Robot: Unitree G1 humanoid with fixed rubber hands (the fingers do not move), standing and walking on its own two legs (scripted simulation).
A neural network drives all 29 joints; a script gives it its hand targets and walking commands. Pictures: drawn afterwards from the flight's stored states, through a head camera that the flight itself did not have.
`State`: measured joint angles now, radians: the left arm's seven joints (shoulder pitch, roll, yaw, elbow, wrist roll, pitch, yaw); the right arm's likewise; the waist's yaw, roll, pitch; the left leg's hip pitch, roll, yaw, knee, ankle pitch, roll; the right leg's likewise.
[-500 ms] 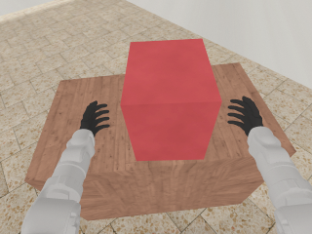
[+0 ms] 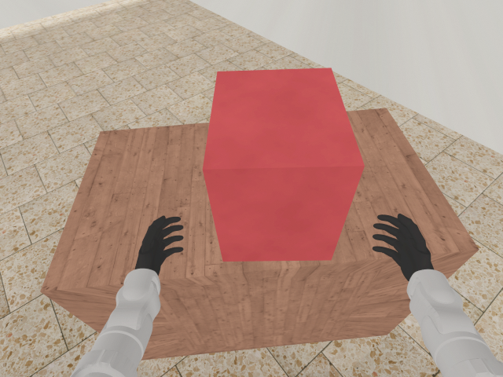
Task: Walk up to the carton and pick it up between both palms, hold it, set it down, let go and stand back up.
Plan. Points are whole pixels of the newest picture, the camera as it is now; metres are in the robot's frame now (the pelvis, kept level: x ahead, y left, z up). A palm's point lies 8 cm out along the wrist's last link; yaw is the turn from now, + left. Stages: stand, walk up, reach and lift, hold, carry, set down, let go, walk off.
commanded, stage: set down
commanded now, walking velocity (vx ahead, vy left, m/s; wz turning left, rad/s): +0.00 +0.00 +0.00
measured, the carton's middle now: (275, 167) +0.54 -0.01 +0.01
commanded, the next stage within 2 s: let go in 0.74 s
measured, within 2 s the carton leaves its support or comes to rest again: neither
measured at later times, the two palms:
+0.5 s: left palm (153, 313) +0.26 +0.20 -0.05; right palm (416, 312) +0.27 -0.23 -0.04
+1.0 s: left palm out of the picture +0.14 +0.22 -0.10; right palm out of the picture +0.14 -0.22 -0.10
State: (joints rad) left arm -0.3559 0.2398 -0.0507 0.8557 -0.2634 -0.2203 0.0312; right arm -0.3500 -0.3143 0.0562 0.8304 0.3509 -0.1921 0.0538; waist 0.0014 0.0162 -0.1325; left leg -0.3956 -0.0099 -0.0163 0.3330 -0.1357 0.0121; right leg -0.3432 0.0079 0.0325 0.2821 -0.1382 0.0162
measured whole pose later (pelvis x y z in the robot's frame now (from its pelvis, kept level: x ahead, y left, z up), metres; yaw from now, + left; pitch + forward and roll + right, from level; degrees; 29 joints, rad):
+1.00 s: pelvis +0.02 -0.01 -0.01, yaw +0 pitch +6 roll +1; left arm 0.34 0.23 -0.02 0.48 -0.01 -0.03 0.04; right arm 0.22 -0.16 0.03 0.86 0.06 -0.40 0.00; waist 0.00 -0.05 -0.01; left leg -0.28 -0.03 -0.02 0.43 -0.25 0.01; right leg -0.27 0.00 0.05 0.46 -0.29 0.00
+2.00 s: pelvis +0.01 -0.02 -0.01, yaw +5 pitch +0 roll -1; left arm 0.44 0.24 0.05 0.80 0.03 0.00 0.01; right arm 0.37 -0.22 -0.04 0.98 -0.04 0.00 0.01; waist 0.02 -0.01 -0.05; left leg -0.24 -0.02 -0.09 0.50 -0.26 -0.01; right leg -0.16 0.00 -0.04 0.46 -0.29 -0.01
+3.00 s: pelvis -0.03 -0.03 -0.01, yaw +7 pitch -2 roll +0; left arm 0.39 0.11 0.02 1.15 0.02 0.00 0.04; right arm 0.37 -0.10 0.01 1.14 -0.02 0.01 -0.03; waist 0.00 0.00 -0.01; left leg -0.26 -0.02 -0.13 0.47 -0.19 -0.03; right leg -0.18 0.00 -0.07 0.47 -0.26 -0.02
